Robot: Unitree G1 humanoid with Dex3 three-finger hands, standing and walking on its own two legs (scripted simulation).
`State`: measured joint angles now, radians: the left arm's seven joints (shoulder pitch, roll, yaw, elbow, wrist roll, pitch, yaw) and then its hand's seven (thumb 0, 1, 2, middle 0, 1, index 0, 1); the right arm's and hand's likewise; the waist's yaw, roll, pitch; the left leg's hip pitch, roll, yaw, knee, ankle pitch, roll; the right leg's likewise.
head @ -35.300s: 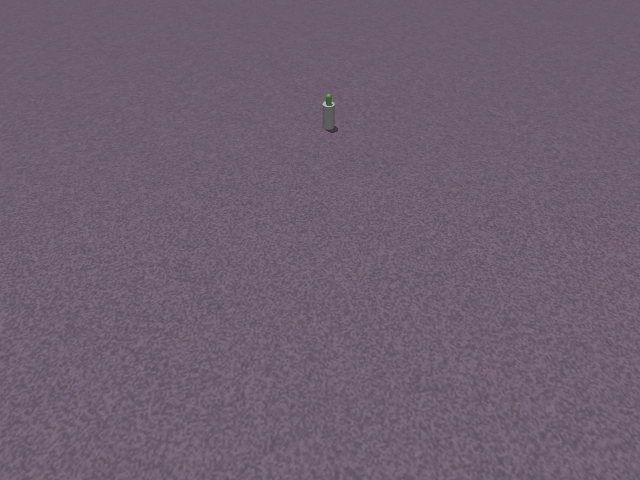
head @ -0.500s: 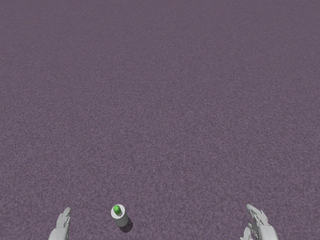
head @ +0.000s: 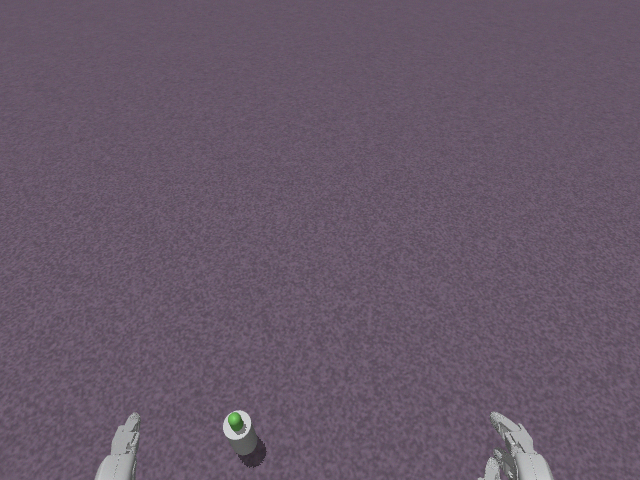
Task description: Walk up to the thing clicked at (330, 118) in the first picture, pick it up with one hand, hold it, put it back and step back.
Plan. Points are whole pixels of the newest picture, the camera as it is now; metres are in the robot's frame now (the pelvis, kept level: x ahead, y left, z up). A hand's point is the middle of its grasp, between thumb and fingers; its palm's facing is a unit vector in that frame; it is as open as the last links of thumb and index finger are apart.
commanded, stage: home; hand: left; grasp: from the side
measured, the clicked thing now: (239, 430) +0.40 +0.21 -0.62
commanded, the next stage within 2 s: stand in 0.20 s
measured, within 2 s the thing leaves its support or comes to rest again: neither
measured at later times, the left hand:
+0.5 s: hand out of the picture +0.17 +0.18 -0.06, palm faces +0.12 -0.95 -0.29, open 15.6 cm
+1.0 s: hand out of the picture +0.07 +0.25 -0.11, palm faces +0.01 -0.93 -0.36, open 7.5 cm
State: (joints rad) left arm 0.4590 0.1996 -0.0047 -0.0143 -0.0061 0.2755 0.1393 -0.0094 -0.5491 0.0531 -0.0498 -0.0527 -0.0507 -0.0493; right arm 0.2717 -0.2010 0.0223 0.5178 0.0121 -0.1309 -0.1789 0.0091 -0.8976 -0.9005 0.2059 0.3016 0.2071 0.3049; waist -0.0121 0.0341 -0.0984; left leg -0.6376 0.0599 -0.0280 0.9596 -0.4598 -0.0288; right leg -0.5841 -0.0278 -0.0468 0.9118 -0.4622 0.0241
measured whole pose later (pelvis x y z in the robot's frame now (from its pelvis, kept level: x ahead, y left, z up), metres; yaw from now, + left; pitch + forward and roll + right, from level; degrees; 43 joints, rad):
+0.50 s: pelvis +0.00 +0.00 +0.00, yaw +0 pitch +8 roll -2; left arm 0.46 0.20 -0.01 -0.01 0.00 0.28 0.14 -0.01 -0.31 0.30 -0.14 -0.19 -0.14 -0.19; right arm 0.27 -0.20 0.02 0.52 0.01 -0.13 -0.18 0.01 -0.90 -0.90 0.21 0.30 0.21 0.30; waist -0.01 0.04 -0.10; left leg -0.64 0.06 -0.03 0.96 -0.46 -0.03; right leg -0.59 -0.03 -0.05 0.92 -0.47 0.02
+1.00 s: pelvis +0.00 +0.00 +0.04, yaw +1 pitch -1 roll +0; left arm 0.23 0.33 0.03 0.89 0.04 0.00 0.02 0.01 0.87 0.89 -0.20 -0.30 -0.20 -0.30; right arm 0.22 -0.32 -0.04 0.95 -0.05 -0.01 -0.01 0.01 -0.90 -0.90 0.20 0.30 0.21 0.30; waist 0.02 0.00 0.04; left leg -0.31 0.02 0.00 0.65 -0.32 -0.02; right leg -0.28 -0.06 -0.04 0.65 -0.35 0.03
